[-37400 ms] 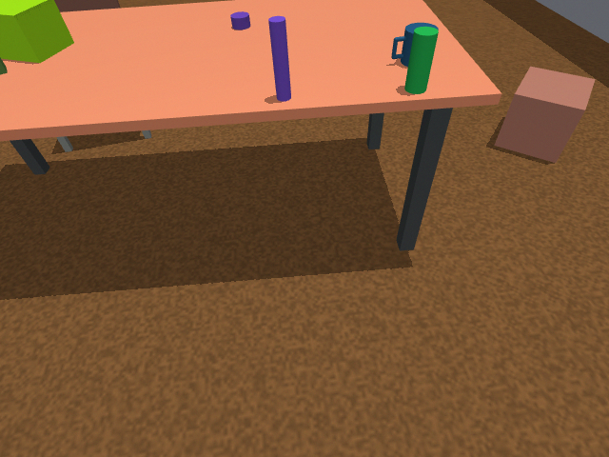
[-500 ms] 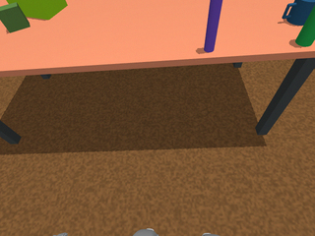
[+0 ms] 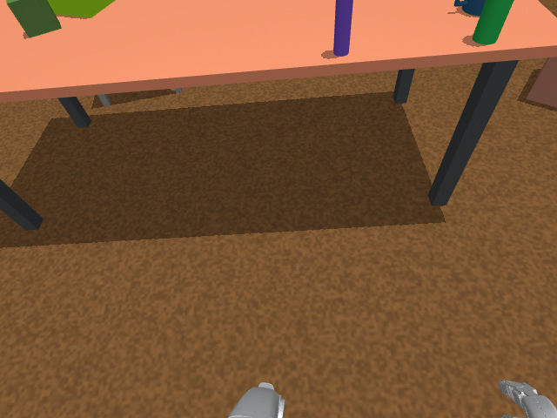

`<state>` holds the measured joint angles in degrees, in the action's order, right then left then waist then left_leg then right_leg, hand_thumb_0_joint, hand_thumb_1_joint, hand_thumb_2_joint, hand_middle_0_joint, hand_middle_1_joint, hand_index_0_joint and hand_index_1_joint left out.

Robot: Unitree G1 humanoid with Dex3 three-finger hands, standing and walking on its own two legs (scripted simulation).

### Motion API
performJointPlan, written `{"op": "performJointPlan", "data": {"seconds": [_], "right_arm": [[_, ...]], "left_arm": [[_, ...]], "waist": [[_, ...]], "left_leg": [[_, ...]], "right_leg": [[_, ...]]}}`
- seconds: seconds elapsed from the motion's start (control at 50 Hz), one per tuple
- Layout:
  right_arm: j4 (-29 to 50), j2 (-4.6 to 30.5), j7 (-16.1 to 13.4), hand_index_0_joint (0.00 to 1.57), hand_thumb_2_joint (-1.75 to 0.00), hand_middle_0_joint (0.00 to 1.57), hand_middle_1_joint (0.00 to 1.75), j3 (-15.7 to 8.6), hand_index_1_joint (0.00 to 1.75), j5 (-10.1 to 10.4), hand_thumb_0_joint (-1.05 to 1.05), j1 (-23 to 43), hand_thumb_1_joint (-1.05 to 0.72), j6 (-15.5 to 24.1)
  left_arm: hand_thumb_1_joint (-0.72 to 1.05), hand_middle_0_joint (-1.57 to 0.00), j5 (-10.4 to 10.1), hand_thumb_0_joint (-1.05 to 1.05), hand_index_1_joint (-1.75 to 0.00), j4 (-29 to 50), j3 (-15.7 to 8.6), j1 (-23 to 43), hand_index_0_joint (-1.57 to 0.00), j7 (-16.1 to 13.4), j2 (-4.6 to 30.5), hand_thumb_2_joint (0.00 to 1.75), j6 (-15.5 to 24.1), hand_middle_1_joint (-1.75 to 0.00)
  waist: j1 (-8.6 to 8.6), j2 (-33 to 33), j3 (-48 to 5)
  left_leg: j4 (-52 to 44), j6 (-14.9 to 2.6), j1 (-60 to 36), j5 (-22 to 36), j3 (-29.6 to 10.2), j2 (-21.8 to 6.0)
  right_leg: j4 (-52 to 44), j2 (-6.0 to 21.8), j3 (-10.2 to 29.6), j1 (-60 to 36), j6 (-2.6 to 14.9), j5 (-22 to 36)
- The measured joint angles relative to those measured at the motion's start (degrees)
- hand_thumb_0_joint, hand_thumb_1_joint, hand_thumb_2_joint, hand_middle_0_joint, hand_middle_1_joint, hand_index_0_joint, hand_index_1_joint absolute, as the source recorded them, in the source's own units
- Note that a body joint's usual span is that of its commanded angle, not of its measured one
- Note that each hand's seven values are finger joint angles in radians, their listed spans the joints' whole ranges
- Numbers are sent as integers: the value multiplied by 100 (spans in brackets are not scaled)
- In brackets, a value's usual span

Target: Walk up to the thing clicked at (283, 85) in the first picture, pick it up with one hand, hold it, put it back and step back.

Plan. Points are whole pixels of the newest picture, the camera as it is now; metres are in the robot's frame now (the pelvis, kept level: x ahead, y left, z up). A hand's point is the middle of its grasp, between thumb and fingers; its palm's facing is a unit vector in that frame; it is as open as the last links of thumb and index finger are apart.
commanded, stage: step back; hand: right
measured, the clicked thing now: (343, 12) +0.98 -0.11 +0.08
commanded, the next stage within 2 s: stand in 1.10 s
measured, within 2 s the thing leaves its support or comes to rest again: neither
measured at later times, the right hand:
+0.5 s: hand out of the picture +0.02 -0.25 -0.15, palm faces -0.11 +0.93 -0.34, open 7.4 cm
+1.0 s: hand out of the picture +0.07 -0.21 -0.14, palm faces -0.09 +0.94 -0.33, open 7.4 cm
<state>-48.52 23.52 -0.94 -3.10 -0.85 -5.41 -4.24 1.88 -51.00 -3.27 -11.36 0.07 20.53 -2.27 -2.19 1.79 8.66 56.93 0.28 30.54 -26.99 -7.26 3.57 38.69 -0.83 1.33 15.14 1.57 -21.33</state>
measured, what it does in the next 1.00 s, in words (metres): steps on the spot: left foot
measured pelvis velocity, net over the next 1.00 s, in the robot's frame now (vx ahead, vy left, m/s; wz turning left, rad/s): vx -0.04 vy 0.03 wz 0.08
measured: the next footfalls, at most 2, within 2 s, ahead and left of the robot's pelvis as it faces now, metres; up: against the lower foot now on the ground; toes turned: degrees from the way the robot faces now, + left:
left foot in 0.20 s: -0.02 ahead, +0.14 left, +0.00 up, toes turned +5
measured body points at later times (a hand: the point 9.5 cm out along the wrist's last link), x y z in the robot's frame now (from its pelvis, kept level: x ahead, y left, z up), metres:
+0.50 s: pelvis -0.08 +0.00 +0.01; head -0.08 -0.01 +0.46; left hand -0.06 +0.32 -0.11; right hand +0.02 -0.30 -0.12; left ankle -0.08 +0.13 -0.71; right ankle -0.04 -0.11 -0.72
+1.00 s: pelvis -0.04 +0.03 +0.01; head -0.03 +0.03 +0.46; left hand +0.03 +0.35 -0.11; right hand +0.08 -0.26 -0.12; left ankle -0.06 +0.14 -0.72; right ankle -0.04 -0.10 -0.72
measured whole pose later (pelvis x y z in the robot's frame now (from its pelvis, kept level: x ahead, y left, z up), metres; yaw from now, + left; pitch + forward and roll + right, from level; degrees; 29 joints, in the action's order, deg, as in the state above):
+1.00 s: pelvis -0.04 +0.03 +0.01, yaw +5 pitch -2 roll +0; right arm -59.9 19.1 0.7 -2.1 -1.3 -7.0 0.5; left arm 0.4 -59.9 -1.9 -6.9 0.1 21.6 1.9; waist -0.5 0.2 3.9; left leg 32.6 -0.5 11.5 -18.6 0.3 -0.3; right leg 31.3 0.7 -0.2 11.1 -0.6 -17.8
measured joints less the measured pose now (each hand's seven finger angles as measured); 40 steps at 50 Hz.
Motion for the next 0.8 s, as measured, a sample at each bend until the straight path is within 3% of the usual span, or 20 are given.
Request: {"op": "performJointPlan", "data": {"seconds": [0.04, 0.08, 0.18, 0.2, 0.24, 0.28, 0.32, 0.4, 0.44, 0.48, 0.54, 0.62, 0.66, 0.7, 0.76, 0.8], "right_arm": [[-42, 19, 7, 20, -89, 21, 30, 2, 30, 21, 0, -123, -90, 24], [-94, 29, 24, 20, -89, 21, 30, 7, 30, 4, 0, -272, -90, 60], [-390, -24, 111, 20, -89, 21, 30, -1, 30, -95, 1, -575, -90, 89], [-462, -47, 130, 20, -89, 21, 30, -10, 30, -100, 1, -615, -90, 123], [-645, -191, 141, 20, -89, 21, 30, -40, 30, -133, 1, -597, -90, 199], [-730, -245, 190, 21, -89, 21, 30, 3, 30, -155, 1, -670, -90, 252], [-787, -312, 207, 21, -89, 21, 30, 55, 30, -172, 1, -705, -90, 310], [-817, -386, 245, 21, -89, 21, 30, 112, 30, -187, 1, -669, -90, 366], [-812, -345, 248, 21, -89, 21, 30, 100, 30, -166, 1, -592, -90, 324], [-823, -321, 231, 21, -89, 21, 30, 77, 30, -143, 1, -574, -90, 287], [-849, -246, 232, 21, -89, 21, 30, 30, 30, -115, 1, -561, -90, 301], [-898, -104, 251, 21, -89, 21, 30, -35, 30, -108, 1, -597, -90, 368], [-937, -79, 257, 20, -89, 21, 30, -61, 30, -116, 1, -630, -90, 406], [-1000, -117, 230, 20, -89, 21, 30, -95, 30, -155, 1, -606, -90, 445], [-1037, -233, 216, 20, -89, 21, 30, -51, 30, -178, 1, -572, -90, 476], [-1045, -322, 217, 20, -89, 21, 30, 3, 30, -178, 1, -525, -90, 494]], "left_arm": [[90, -21, 30, 1, -30, -22, 1, -40, -21, -30, -18, 90, 9, -30], [90, -21, 58, 1, -30, -3, -18, -38, -21, -50, 2, 90, 43, -30], [90, -21, 78, 1, -30, 111, -65, 56, -21, -40, 156, 90, 156, -30], [90, -21, 64, 1, -30, 113, -64, 80, -21, -27, 200, 90, 150, -30], [90, -21, 38, 1, -30, 46, -78, 137, -21, -25, 301, 90, 114, -30], [90, -21, -19, 1, -30, -141, -72, 73, -21, -9, 274, 90, 74, -30], [90, -20, -70, 1, -30, -300, -68, -7, -21, 50, 288, 90, 64, -30], [90, -20, -104, 1, -30, -528, -84, -177, -21, 129, 299, 90, 161, -30], [90, -20, -71, 1, -30, -653, -92, -201, -21, 109, 201, 90, 214, -30], [90, -20, -12, 1, -30, -716, -72, -245, -21, 101, 108, 90, 288, -30], [90, -20, 18, 1, -30, -727, -36, -259, -21, 96, -7, 90, 373, -30], [90, -21, 33, 1, -30, -722, -6, -203, -21, 102, -93, 90, 401, -30], [90, -21, 21, 1, -30, -719, 12, -157, -21, 110, -59, 90, 361, -30], [90, -21, -9, 1, -30, -722, 37, -105, -21, 102, 10, 90, 312, -30], [90, -21, -92, 1, -30, -803, 51, -70, -21, 92, 101, 90, 245, -30], [90, -21, -120, 1, -30, -841, 50, -28, -21, 76, 170, 90, 261, -30]], "waist": [[3, -17, -40], [19, -12, -73], [66, -27, -157], [74, -55, -180], [22, -331, -99], [66, -315, -251], [119, -301, -366], [131, -318, -512], [125, -143, -484], [115, -30, -548], [30, -29, -568], [-15, 10, -551], [7, -25, -553], [16, -168, -497], [69, -293, -533], [90, -345, -519]], "left_leg": [[672, 17, 11, 3, -65, 208], [764, 52, -202, 4, 3, 197], [-1035, 23, -1274, -255, 420, -203], [-1612, -19, -1550, -111, 504, -252], [-2117, -39, -1788, 697, 657, -89], [-2119, -140, -1744, 747, 655, -126], [-2231, -181, -1766, 823, 637, -204], [-2319, -71, -1764, 927, 676, -328], [-2149, -7, -1732, 843, 631, -497], [-1831, -47, -1590, 337, 431, -481], [-1225, -77, -1303, 59, 293, -276], [-1427, -69, -1233, 94, 389, -336], [-2051, -73, -1430, 373, 499, -399], [-2352, -56, -1559, 1115, 597, -304], [-2347, -102, -1602, 1044, 694, -274], [-2384, -102, -1674, 989, 745, -312]], "right_leg": [[-91, 95, -15, 66, -4, 157], [-117, 157, -76, 147, -12, 259], [59, 305, -363, 376, -44, 332], [148, 347, -407, 441, -67, 318], [342, 517, -257, 505, -86, 243], [540, 373, -135, 567, -87, -384], [794, 229, -41, 581, -86, -505], [37, 190, -118, 121, -80, -266], [-462, 38, -203, -127, -66, 452], [-551, -43, -280, -149, -23, 566], [-614, 30, -285, -140, 60, 535], [-740, 140, -349, -165, -34, 599], [-648, 217, -388, -132, -117, 527], [-422, 349, -320, -74, -187, 386], [-116, 277, -122, 20, -94, -158], [-208, 212, -127, -37, -47, -227]]}}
